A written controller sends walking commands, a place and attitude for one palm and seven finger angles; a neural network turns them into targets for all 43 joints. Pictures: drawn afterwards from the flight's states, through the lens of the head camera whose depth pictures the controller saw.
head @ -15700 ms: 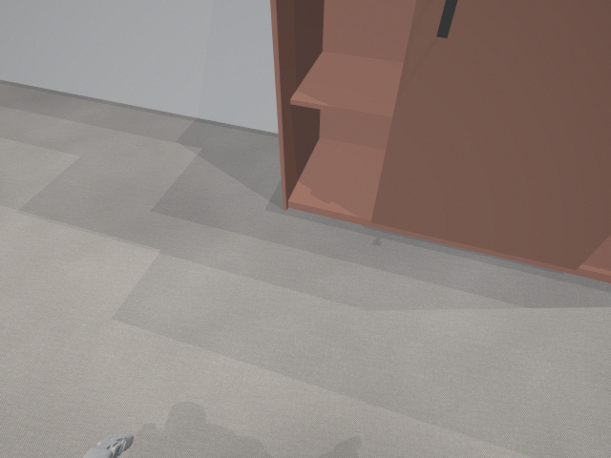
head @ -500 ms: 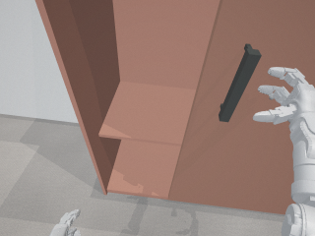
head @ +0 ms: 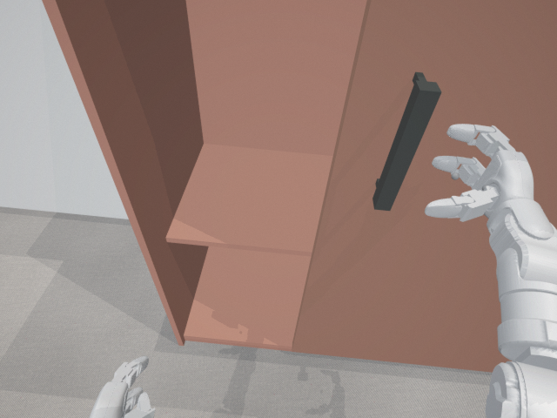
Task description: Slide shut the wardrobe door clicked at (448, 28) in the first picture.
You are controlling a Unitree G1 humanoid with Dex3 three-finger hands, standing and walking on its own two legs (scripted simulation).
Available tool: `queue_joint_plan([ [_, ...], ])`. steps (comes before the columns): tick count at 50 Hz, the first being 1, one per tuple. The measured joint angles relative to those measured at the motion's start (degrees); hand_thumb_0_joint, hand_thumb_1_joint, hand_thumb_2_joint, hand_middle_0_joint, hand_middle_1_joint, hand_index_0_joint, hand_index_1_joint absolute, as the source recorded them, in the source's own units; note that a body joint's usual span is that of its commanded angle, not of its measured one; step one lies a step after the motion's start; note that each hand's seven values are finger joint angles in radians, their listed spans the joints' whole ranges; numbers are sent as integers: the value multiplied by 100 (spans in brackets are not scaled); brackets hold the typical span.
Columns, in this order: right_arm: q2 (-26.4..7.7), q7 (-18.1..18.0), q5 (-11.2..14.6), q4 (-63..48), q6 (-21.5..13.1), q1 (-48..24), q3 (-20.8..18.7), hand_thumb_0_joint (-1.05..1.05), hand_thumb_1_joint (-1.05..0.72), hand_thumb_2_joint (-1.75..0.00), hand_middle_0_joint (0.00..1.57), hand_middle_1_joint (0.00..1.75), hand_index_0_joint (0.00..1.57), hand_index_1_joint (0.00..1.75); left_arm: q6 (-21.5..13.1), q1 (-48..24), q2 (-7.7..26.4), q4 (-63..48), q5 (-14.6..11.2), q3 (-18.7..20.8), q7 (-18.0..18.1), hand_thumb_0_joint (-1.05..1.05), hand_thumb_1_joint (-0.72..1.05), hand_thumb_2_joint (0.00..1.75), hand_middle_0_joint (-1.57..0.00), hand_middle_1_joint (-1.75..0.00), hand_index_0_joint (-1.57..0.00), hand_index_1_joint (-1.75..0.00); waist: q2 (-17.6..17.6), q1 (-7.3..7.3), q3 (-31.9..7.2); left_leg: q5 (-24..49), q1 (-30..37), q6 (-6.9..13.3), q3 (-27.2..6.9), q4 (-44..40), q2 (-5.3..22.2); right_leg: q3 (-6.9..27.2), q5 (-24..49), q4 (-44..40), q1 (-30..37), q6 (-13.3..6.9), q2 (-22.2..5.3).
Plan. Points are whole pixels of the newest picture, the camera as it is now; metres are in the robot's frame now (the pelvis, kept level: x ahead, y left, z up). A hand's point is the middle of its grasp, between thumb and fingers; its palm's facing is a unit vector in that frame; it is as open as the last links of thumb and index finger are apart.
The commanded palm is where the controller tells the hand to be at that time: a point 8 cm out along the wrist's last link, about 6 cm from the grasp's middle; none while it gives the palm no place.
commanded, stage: move the hooked fingers beside the handle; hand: right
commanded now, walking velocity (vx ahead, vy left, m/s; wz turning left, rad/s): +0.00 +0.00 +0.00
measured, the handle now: (398, 146) +0.47 -0.13 +0.19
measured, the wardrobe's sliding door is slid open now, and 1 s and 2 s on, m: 0.39 0.39 0.39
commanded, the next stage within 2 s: feel for the door with the fingertips in 0.68 s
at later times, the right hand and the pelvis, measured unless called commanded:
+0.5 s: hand (447, 173) +0.42 -0.19 +0.18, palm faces +0.06 +1.00 -0.01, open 14.0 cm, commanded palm +0.39 -0.24 +0.19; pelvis +0.00 +0.00 +0.00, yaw +0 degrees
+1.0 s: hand (442, 172) +0.41 -0.18 +0.19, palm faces +0.03 +1.00 +0.00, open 14.0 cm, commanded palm +0.38 -0.23 +0.19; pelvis +0.01 +0.01 +0.00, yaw +0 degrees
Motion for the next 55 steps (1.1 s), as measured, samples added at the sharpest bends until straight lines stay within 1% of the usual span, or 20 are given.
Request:
queue_joint_plan([
  [3, 102, -109, -37, -131, -116, 107, -19, -1, 51, -30, 30, 120, 30, 120, -1, 24, -25, -4, 34, -10, -13, 1, 90, 90, -20, -30, -20, -30, 5, 19, 13, 14, 8, -12, -35, -17, 4, -34, 7, -29, 25, -11, 2],
  [6, 105, -191, -79, -99, -231, 72, -74, -2, 51, -30, 30, 120, 30, 120, 5, 64, -63, 30, 52, -34, -7, 1, 90, 90, -20, -30, -20, -30, 42, 44, 32, 17, 35, -18, -54, -29, 4, -51, 6, -47, 59, -14, 1],
  [11, -102, -190, -159, 98, -243, -91, -203, -2, 51, -30, 30, 120, 30, 120, 17, 168, -74, 61, 58, -42, -1, 1, 90, 90, -20, -30, -20, -30, 66, 87, 50, 38, 48, -15, -77, -69, -8, -72, 6, -65, 71, -12, -13],
  [15, -172, -67, -95, 155, -199, -85, -141, -1, 51, -30, 30, 120, 30, 120, 20, 302, -11, 71, 27, 10, -4, 1, 90, 90, -20, -30, -20, -30, 20, 73, 29, 36, 47, -28, -67, -86, 5, -62, 1, -68, 58, -24, 3],
  [19, -45, -11, -12, 150, -148, -39, -55, -1, 51, -30, 30, 120, 30, 120, 24, 337, 42, 137, 20, 45, -5, 1, 90, 90, -20, -30, -20, -30, 1, 45, 20, 18, 34, -39, -45, -74, 21, -41, -12, -47, 32, -37, 21],
  [25, 157, -211, -94, -146, -254, 95, 9, -2, 51, -30, 30, 120, 30, 120, -29, 256, 27, 121, 58, 69, -19, 1, 90, 90, -20, -30, -20, -30, 24, 63, 65, 6, 47, -37, -61, -62, 26, -56, -12, -71, 67, -27, 25],
  [28, 191, -284, -131, -201, -293, 43, 5, -2, 51, -30, 30, 120, 30, 120, -51, 198, -1, 114, 76, 54, -27, 1, 90, 90, -20, -30, -20, -30, 32, 68, 66, 5, 68, -28, -67, -74, 20, -60, -8, -93, 95, -17, 20],
  [35, -16, -195, -114, -16, -109, 86, -204, -2, 50, -30, 33, 122, 30, 120, 41, 129, -46, 4, 51, 6, -31, 1, 90, 90, -20, -30, -20, -30, 19, 71, -2, 9, 97, 10, -103, -104, -26, -88, -19, -123, 141, 17, -27],
  [40, -86, -78, -52, -99, -130, 207, -243, -2, 50, -30, 32, 121, 30, 120, 64, 149, -13, -27, 24, 13, -19, 1, 90, 90, -20, -30, -20, -30, 11, 22, -2, -10, 125, 35, -58, -100, -44, -41, -37, -86, 139, 39, -40],
  [42, -92, -44, -27, -119, -135, 196, -201, -2, 51, -30, 31, 121, 30, 120, 60, 144, 8, -11, 12, 21, -7, 1, 90, 90, -20, -30, -20, -30, 12, -1, 19, -20, 132, 44, -23, -91, -49, -7, -46, -53, 123, 46, -43],
  [45, -32, -19, 1, -201, -134, 162, -68, -2, 51, -30, 31, 120, 30, 120, 38, 129, 45, 16, 0, 47, 2, 1, 90, 90, -20, -30, -20, -30, 1, -37, 48, -30, 128, 51, 20, -72, -45, 35, -47, -22, 101, 53, -35],
  [49, 159, -58, 58, -332, -119, 147, 100, -2, 51, -30, 30, 120, 30, 120, 30, 76, 70, 57, -3, 65, -10, 1, 90, 90, -20, -30, -20, -30, -25, -47, 27, -39, 111, 50, 41, -49, -35, 55, -41, -12, 83, 54, -23],
  [52, 301, -165, 65, -335, -62, 107, 167, -2, 51, -30, 30, 120, 30, 120, 43, 12, 43, 72, 2, 59, -28, 1, 90, 90, -20, -30, -20, -30, -27, -22, 4, -45, 91, 52, 30, -27, -34, 44, -38, -14, 78, 55, -25],
  [55, 402, -324, 7, -367, -8, 111, 189, -1, 51, -30, 30, 120, 30, 120, 65, -23, -8, 34, 14, 44, -53, 1, 90, 90, -20, -30, -20, -30, -15, 11, -12, -46, 74, 58, -5, -11, -41, 10, -32, -34, 91, 62, -36],
])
